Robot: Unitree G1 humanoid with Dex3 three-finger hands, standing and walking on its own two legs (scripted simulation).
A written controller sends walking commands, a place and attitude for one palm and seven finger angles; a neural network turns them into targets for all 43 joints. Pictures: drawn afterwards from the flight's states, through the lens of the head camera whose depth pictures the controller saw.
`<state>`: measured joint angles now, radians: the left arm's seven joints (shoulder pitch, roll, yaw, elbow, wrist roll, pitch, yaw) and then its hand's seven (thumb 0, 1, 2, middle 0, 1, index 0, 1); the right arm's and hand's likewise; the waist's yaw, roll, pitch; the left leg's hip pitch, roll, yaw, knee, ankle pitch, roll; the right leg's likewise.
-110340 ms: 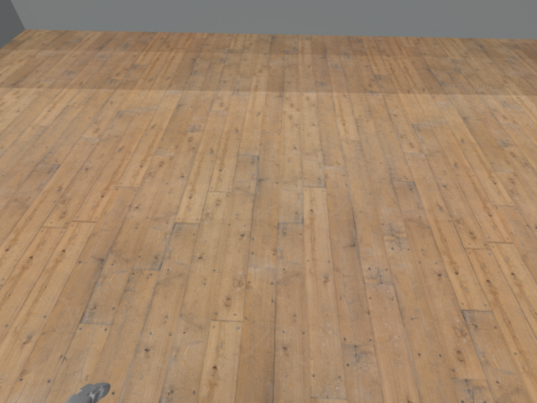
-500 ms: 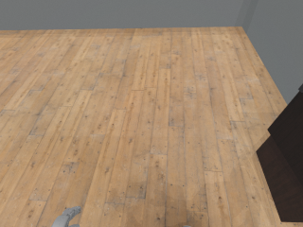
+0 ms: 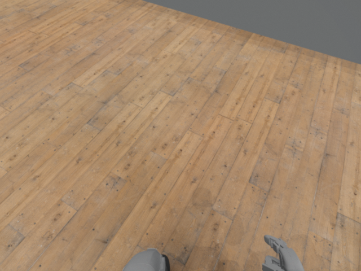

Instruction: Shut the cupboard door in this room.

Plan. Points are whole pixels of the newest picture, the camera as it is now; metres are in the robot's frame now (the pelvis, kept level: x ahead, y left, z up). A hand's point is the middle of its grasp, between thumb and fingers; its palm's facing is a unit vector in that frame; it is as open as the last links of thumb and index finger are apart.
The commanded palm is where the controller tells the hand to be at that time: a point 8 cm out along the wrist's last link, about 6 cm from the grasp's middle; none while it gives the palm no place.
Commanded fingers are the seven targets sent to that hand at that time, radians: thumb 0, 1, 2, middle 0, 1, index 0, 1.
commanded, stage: walk to a spot facing it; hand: left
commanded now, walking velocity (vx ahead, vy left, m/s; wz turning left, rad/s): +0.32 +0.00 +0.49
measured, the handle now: out of the picture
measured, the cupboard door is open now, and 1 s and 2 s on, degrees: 8 8 8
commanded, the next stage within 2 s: turn to face it in 0.20 s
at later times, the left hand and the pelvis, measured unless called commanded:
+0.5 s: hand (121, 194) +0.30 +0.19 -0.13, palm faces +0.07 -0.98 -0.18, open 7.3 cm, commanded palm none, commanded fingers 0.00 0.90 0.90 -0.20 -0.30 -0.20 -0.30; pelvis +0.19 +0.00 +0.02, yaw +5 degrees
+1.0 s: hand (115, 191) +0.31 +0.21 -0.14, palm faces -0.03 -0.97 -0.22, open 7.3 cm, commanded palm none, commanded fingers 0.00 0.90 0.90 -0.20 -0.30 -0.20 -0.30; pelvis +0.27 +0.02 +0.03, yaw -9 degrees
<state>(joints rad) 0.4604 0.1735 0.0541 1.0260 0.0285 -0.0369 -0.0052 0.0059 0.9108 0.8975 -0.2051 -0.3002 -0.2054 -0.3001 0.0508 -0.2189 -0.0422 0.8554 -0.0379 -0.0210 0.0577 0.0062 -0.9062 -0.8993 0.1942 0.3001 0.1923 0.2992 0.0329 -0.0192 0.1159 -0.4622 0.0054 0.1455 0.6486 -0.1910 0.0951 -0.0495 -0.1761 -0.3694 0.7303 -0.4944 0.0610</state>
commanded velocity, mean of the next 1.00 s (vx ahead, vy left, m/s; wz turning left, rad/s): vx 0.07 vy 0.00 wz -0.36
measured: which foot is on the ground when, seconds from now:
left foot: down 0.00-0.56, up 0.58-1.00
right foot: down 0.00-0.00, up 0.02-0.52, down 0.54-1.00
